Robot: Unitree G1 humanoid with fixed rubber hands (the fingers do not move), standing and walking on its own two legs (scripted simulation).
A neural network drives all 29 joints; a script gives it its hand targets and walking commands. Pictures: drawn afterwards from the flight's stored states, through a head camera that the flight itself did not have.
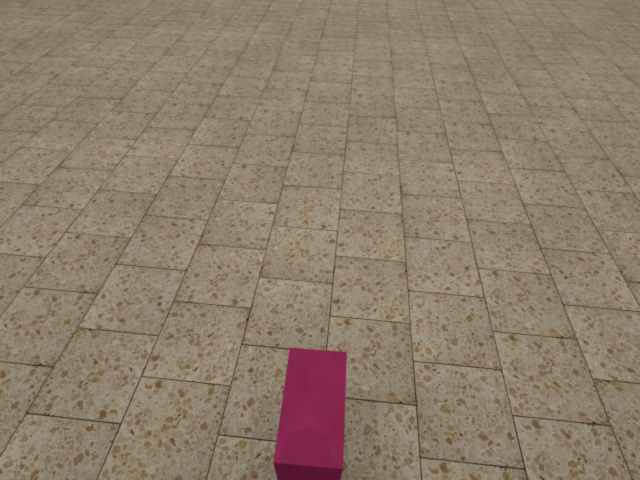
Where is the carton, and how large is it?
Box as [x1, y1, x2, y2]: [273, 348, 346, 479]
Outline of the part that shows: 290,348 273,462 277,478 339,479 342,470 346,352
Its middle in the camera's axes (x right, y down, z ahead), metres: -0.02 +0.50 +1.09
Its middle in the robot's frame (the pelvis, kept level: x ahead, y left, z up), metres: +0.44 +0.02 -0.66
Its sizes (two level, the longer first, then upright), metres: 0.292 0.161 0.243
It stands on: the floor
